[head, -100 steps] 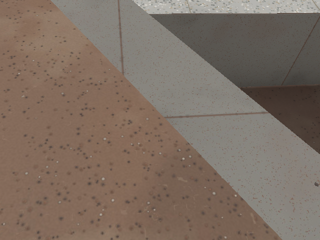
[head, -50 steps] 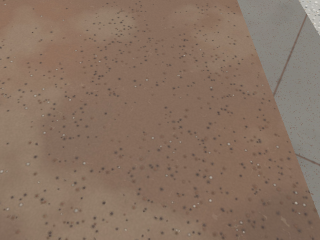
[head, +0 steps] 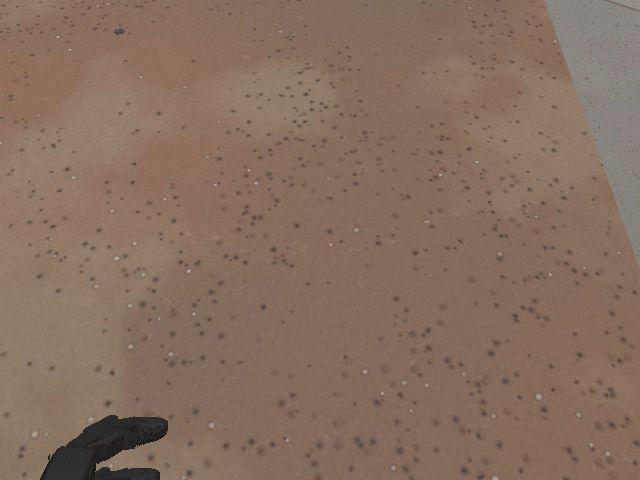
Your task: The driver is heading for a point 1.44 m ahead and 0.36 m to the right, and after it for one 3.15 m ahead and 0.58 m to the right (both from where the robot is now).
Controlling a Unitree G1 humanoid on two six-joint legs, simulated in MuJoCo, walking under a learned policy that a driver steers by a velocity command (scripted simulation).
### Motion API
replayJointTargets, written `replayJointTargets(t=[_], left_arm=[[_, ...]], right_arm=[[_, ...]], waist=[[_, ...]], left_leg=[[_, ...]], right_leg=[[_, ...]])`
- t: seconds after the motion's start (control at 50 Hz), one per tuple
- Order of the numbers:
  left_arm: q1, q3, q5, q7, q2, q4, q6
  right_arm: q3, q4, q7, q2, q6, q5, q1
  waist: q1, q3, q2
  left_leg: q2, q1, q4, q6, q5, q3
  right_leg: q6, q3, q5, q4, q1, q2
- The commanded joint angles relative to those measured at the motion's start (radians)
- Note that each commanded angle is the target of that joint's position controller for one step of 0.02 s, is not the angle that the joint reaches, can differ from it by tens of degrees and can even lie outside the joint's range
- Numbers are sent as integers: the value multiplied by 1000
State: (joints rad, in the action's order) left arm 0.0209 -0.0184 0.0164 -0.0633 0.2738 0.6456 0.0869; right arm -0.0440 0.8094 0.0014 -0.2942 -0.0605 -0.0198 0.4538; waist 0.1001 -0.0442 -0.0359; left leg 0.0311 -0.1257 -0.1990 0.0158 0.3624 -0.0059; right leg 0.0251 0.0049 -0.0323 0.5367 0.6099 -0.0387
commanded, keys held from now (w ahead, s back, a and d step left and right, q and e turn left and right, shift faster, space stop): w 0.48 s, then w+e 0.52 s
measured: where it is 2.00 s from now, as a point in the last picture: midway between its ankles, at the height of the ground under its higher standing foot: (388, 216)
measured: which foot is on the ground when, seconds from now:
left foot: down 0.00-0.08, up 0.10-0.58, down 0.60-1.00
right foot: up 0.00-0.04, down 0.06-0.60, up 0.62-1.00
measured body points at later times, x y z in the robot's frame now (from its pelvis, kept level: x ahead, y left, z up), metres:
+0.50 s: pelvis +0.28 -0.02 +0.01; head +0.31 -0.02 +0.46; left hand +0.30 +0.27 -0.11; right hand +0.50 -0.25 -0.08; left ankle +0.47 +0.13 -0.69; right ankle +0.19 -0.12 -0.73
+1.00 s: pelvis +0.56 +0.00 +0.01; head +0.58 -0.01 +0.46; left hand +0.80 +0.20 -0.08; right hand +0.53 -0.29 -0.12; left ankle +0.48 +0.12 -0.73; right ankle +0.70 -0.18 -0.69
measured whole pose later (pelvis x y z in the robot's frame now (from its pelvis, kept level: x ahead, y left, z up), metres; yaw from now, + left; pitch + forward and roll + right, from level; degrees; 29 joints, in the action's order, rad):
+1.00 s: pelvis +0.56 +0.00 +0.01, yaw -14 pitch +0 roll +3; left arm 0.13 -0.05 0.02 -0.04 0.28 0.71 0.02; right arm -0.07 0.84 0.00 -0.29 -0.09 0.00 0.31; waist 0.07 -0.05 -0.04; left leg 0.02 -0.06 -0.22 0.00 0.28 0.23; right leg 0.01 -0.01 0.00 0.71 0.65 -0.10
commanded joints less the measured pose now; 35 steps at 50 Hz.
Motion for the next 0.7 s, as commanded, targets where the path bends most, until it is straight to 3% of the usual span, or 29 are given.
replayJointTargets(t=[0.02,0.04,0.06,0.08,0.1,0.12,0.14,0.16,0.18,0.2,0.26,0.32,0.4,0.46,0.52,0.56,0.58,0.6,0.62,0.64,0.66,0.7], left_arm=[[7,-45,-3,3,130,-69,14],[141,-65,-3,14,164,-35,9],[310,-82,-5,28,205,1,2],[414,-105,-31,33,314,18,-1],[438,-85,-16,29,232,30,-3],[358,-68,-8,34,184,28,-5],[290,-62,-6,37,165,22,-7],[237,-53,-13,34,138,23,-6],[209,-50,-27,33,130,19,1],[192,-50,-29,31,120,19,7],[193,-55,-16,30,129,48,27],[233,-59,-14,41,149,76,25],[300,-63,-3,51,180,107,11],[360,-66,3,54,193,142,-5],[387,-71,8,61,201,166,-27],[365,-76,8,67,220,166,-37],[347,-69,4,68,208,162,-41],[337,-47,-14,68,155,137,-37],[466,-11,-12,63,33,110,-19],[443,-25,12,62,104,129,-4],[356,-50,37,61,179,108,-2],[274,-54,19,65,160,88,-10]], right_arm=[[-52,-39,9,-199,2,0,-22],[-49,-39,12,-195,11,5,-33],[-36,-52,17,-171,13,19,-28],[3,-79,7,-36,-1,20,113],[2,-53,1,-70,-25,7,99],[-24,-84,-7,-156,-34,-27,-27],[-21,-108,-6,-157,-41,-29,-104],[-21,-112,0,-142,-40,-8,-157],[-24,-109,1,-129,-33,0,-128],[-21,-95,1,-113,-22,2,-100],[-15,-91,8,-77,2,11,-107],[-10,-128,8,-67,-6,22,-225],[3,-163,-12,-37,-28,14,-373],[3,-194,-30,-44,-36,4,-456],[-6,-221,-44,-67,-43,6,-487],[-22,-203,-43,-100,-48,8,-400],[-44,-166,-35,-139,-50,10,-265],[-66,-134,-23,-201,-49,24,-89],[-90,-117,-17,-298,-39,38,-7],[-68,-120,-18,-202,-35,30,10],[-49,-120,-15,-146,-34,25,-57],[-31,-119,-16,-87,-35,22,-178]], waist=[[-98,20,143],[-174,113,138],[-248,240,117],[-197,427,-146],[-218,516,-202],[-214,310,-131],[-187,187,-50],[-157,91,20],[-112,78,-29],[-93,78,-40],[-70,41,-31],[-101,-1,-9],[-162,-25,2],[-192,-42,0],[-175,-39,-10],[-115,13,-35],[-41,102,-22],[35,259,23],[-9,413,269],[25,447,263],[20,276,192],[-35,111,126]], left_leg=[[-269,31,-116,125,-814,-92],[-233,56,-285,102,-964,-58],[-195,220,-523,70,-844,-41],[-29,634,-969,-7,-283,-15],[37,751,-1109,-7,201,-159],[-30,853,-1163,1,163,-149],[-84,851,-1113,10,72,-106],[-120,820,-1043,10,6,-78],[-151,757,-1002,7,-49,-87],[-163,703,-984,-2,-71,-88],[-176,707,-897,-29,-121,-69],[-184,777,-718,-47,-291,-63],[-139,726,-456,-41,-477,-18],[-120,747,-368,-26,-472,-17],[-100,741,-303,5,-360,-32],[-62,599,-270,30,-284,-7],[-45,394,-239,58,-309,15],[-167,84,-301,113,-338,-93],[-432,-305,-265,257,-200,-524],[-459,-290,-148,275,-75,-698],[-424,-165,-126,222,-51,-533],[-342,86,-59,176,-162,-312]], right_leg=[[54,33,83,-13,-144,49],[85,65,81,-28,-329,79],[129,-13,55,20,-626,-3],[303,-498,243,-11,-1048,-293],[326,-792,385,-200,-1075,-352],[267,-645,444,-231,-933,-316],[237,-510,384,-253,-768,-279],[211,-401,269,-285,-615,-226],[215,-348,190,-312,-524,-208],[223,-319,154,-344,-467,-188],[242,-219,82,-406,-389,-172],[228,-152,39,-430,-415,-150],[189,-84,33,-429,-452,-126],[187,-99,29,-397,-552,-167],[167,-143,-53,-321,-655,-211],[146,-155,-230,-215,-669,-201],[120,-121,-324,-60,-622,-151],[83,-88,-174,198,-449,-95],[3,-19,362,575,-38,74],[-1,-145,612,710,77,73],[3,-150,547,757,145,20],[-7,-112,399,677,107,-54]])
Keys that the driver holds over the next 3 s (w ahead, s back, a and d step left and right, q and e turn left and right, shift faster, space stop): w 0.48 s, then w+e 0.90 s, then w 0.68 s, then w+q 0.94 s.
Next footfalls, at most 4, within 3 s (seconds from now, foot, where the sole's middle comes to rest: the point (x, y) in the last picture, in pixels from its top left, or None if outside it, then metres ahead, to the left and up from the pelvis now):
0.06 right None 0.23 -0.12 -0.77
0.60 left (243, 447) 0.52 0.12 -0.77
1.12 right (370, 333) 0.76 -0.18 -0.77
1.62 left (330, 220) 1.10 -0.12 -0.77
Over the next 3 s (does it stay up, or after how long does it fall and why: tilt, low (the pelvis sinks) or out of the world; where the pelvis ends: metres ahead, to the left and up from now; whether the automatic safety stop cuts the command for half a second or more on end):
stays up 1.56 -0.46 0.02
